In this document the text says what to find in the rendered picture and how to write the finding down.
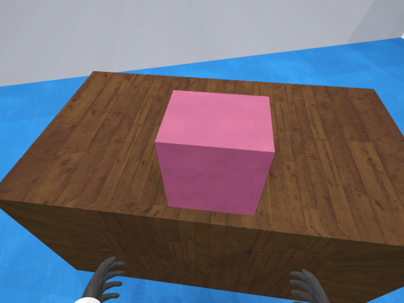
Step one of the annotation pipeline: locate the robot right hand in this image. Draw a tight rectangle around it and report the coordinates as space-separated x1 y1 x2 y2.
289 269 330 303

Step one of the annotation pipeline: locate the carton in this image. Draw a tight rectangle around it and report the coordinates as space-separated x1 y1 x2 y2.
155 90 275 216

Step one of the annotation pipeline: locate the pedestal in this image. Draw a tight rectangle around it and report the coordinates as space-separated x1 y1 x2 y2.
0 71 404 303

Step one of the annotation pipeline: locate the robot left hand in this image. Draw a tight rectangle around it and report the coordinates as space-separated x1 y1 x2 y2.
81 256 125 303

